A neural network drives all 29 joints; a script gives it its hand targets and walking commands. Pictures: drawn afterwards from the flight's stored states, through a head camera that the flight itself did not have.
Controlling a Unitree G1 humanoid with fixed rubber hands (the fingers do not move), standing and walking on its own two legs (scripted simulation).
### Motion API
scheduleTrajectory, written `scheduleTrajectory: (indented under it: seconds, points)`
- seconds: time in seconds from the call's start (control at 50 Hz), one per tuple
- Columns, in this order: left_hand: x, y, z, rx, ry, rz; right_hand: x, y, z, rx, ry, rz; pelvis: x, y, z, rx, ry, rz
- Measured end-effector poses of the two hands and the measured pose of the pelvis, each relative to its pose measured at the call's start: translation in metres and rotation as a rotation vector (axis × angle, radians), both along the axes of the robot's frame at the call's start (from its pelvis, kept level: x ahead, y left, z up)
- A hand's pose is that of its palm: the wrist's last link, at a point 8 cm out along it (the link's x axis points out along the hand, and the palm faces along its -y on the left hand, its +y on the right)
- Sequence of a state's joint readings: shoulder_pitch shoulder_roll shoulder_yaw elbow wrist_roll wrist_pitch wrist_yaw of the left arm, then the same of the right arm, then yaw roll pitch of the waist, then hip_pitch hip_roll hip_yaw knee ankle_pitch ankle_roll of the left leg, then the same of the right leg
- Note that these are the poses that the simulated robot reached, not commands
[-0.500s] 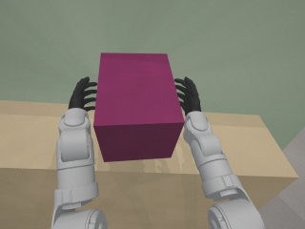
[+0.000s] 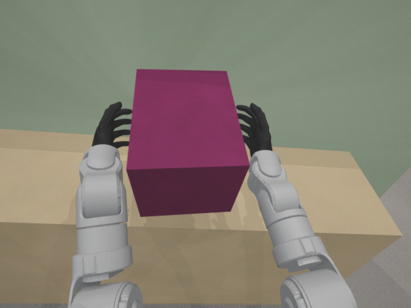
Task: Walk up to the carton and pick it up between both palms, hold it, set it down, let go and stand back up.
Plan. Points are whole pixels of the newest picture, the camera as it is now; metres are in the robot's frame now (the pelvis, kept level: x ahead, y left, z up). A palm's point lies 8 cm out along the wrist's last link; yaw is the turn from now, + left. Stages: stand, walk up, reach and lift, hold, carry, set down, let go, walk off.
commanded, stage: hold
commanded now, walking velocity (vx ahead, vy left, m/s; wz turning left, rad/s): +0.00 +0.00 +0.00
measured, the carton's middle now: (184, 141) +0.41 +0.01 +0.14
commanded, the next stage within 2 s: none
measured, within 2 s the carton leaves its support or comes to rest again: neither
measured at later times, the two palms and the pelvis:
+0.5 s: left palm (108, 147) +0.35 +0.14 +0.17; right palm (261, 146) +0.35 -0.13 +0.17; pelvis +0.00 +0.00 +0.00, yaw +0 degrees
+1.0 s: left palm (107, 147) +0.35 +0.15 +0.17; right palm (259, 146) +0.35 -0.13 +0.17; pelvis +0.00 +0.00 +0.00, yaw +0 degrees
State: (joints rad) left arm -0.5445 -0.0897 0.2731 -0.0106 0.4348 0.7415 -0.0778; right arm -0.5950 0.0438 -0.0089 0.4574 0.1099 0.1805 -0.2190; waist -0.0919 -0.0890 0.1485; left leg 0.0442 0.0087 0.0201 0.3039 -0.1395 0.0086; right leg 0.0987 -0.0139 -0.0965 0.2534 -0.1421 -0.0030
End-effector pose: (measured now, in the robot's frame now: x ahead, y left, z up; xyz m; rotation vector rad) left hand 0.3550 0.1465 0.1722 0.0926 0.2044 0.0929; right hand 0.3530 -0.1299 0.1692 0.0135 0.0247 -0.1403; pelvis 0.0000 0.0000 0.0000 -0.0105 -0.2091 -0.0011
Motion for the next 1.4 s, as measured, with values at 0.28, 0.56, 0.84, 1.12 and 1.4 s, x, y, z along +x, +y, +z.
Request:
scheduleTrajectory:
  seconds: [0.28,0.56,0.84,1.12,1.4]
  points:
    - [-0.0009,-0.0015,-0.0024,0.000,0.007,0.008,0.0011,-0.0015,-0.0025,-0.003,0.002,0.007,-0.0008,-0.0012,0.0000,0.001,0.000,0.000]
    - [-0.0017,-0.0049,-0.0004,-0.002,0.005,0.004,-0.0001,-0.0050,0.0004,0.003,-0.002,0.005,-0.0009,-0.0051,0.0000,0.003,-0.006,0.004]
    - [-0.0008,-0.0012,-0.0003,-0.004,0.008,0.001,-0.0001,-0.0013,0.0001,-0.002,0.001,0.001,-0.0033,-0.0029,0.0001,0.003,-0.001,0.002]
    - [-0.0019,-0.0022,-0.0034,-0.003,0.008,0.002,-0.0009,-0.0022,-0.0017,-0.004,-0.001,0.002,-0.0021,-0.0019,-0.0002,0.001,-0.004,0.001]
    - [-0.0030,-0.0025,-0.0012,-0.003,0.004,0.006,-0.0011,-0.0025,-0.0006,0.004,-0.006,0.005,-0.0029,-0.0032,-0.0001,0.002,-0.006,0.003]
